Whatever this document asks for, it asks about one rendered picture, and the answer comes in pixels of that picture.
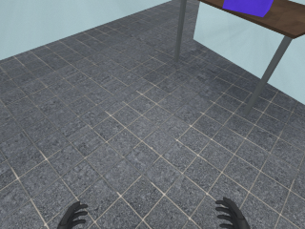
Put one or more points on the carton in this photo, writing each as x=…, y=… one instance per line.
x=252, y=7

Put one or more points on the left robot hand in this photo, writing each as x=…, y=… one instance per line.
x=67, y=221

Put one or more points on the right robot hand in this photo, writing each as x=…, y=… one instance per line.
x=235, y=215

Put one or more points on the table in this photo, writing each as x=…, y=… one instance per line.
x=284, y=16

